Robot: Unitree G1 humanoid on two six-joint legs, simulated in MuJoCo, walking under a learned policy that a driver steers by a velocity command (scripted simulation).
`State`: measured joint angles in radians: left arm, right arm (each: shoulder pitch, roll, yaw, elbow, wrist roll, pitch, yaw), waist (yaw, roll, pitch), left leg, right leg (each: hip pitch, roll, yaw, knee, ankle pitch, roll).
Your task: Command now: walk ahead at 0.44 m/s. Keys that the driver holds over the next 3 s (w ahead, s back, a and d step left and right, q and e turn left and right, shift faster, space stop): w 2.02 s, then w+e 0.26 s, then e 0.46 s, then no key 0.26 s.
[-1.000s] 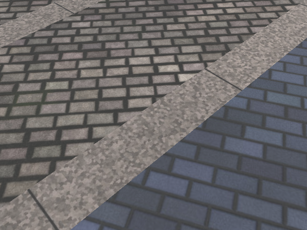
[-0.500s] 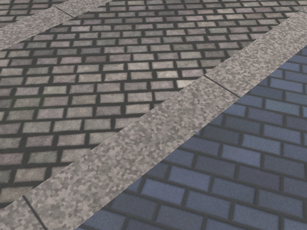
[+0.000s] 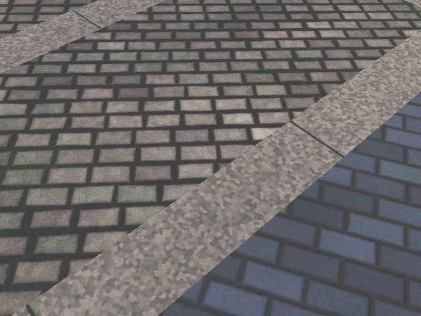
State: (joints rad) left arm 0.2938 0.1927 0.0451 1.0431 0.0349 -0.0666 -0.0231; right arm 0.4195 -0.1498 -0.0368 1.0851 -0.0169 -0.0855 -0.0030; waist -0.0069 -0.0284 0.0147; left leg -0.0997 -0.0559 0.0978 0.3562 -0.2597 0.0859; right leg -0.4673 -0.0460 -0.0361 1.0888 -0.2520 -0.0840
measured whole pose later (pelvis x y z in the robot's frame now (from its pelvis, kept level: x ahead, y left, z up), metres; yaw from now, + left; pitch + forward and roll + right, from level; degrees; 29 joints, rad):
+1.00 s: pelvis +0.56 +0.02 -0.01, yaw +0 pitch +0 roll +0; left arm 0.37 0.19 0.04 1.05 0.01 -0.09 0.00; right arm 0.17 -0.20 -0.06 0.97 -0.02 -0.08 0.01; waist 0.02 -0.02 0.07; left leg -0.31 -0.05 0.12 0.48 -0.15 0.10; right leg -0.32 -0.01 -0.01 1.18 -0.34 -0.09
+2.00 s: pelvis +1.10 +0.00 -0.02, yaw +0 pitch +1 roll -1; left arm 0.49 0.17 0.04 1.09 0.02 -0.09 0.01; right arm 0.00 -0.18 -0.04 0.87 -0.03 -0.07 0.02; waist 0.06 0.01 0.05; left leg -0.46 0.01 0.10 0.52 -0.12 0.11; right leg 0.12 0.05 -0.08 0.30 -0.42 -0.04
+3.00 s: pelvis +1.42 +0.00 +0.00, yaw -24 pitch +1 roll +1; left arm 0.23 0.24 0.06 0.85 0.03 0.01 0.01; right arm 0.21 -0.24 -0.06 0.85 -0.02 0.05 -0.03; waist 0.03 0.02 0.02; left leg -0.44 0.04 -0.04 0.86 -0.37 -0.03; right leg -0.30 0.14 0.07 0.36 -0.07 -0.11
